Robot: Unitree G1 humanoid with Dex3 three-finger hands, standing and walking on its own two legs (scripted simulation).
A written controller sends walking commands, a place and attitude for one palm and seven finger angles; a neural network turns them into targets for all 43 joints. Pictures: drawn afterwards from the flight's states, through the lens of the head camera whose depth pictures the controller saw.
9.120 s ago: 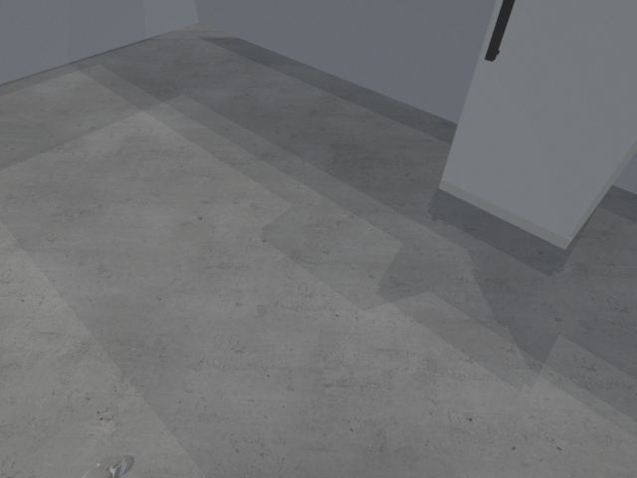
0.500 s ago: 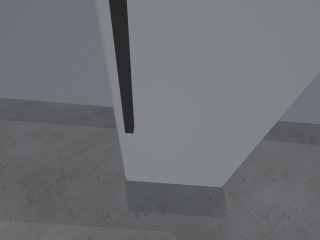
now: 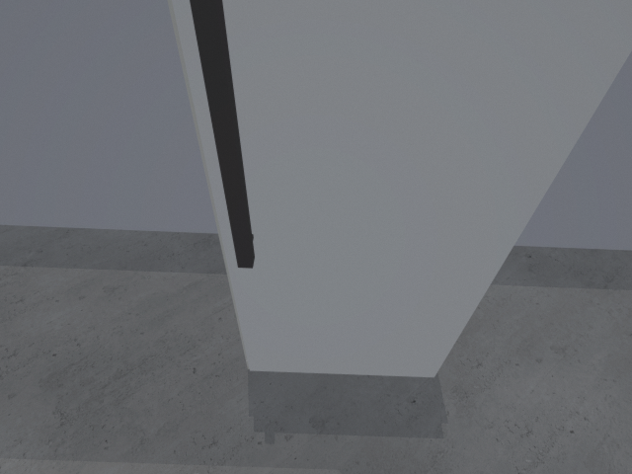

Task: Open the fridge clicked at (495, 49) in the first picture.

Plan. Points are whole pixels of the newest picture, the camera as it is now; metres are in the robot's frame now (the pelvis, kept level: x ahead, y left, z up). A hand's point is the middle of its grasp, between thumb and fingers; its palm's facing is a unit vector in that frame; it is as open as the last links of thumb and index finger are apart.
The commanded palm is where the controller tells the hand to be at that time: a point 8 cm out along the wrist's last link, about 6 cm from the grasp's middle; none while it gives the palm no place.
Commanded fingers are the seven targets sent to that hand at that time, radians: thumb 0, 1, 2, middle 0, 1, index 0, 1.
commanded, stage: come to a stop and stand still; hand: left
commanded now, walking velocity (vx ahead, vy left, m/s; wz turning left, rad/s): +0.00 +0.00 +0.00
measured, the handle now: (234, 156) +0.51 +0.16 +0.14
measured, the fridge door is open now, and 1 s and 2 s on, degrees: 0 0 0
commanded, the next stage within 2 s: look again from close up in 1.14 s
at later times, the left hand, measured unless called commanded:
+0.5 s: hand out of the picture -0.03 +0.18 -0.17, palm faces +0.00 -0.99 -0.17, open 7.3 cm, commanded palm none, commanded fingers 0.00 0.90 0.90 -0.20 -0.30 -0.20 -0.30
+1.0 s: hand out of the picture +0.00 +0.26 -0.17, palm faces -0.02 -0.98 -0.21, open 7.3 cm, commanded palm none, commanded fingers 0.00 0.90 0.90 -0.20 -0.30 -0.20 -0.30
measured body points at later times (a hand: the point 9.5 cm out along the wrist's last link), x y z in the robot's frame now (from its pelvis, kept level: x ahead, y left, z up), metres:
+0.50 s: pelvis +0.00 +0.03 +0.00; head +0.02 +0.02 +0.45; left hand -0.03 +0.23 -0.16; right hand -0.01 -0.19 -0.16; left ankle +0.04 +0.12 -0.73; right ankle -0.06 -0.06 -0.73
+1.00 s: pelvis +0.00 +0.08 +0.01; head +0.01 +0.09 +0.46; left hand +0.01 +0.32 -0.15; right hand +0.04 -0.16 -0.14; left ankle +0.04 +0.12 -0.73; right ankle -0.06 -0.06 -0.73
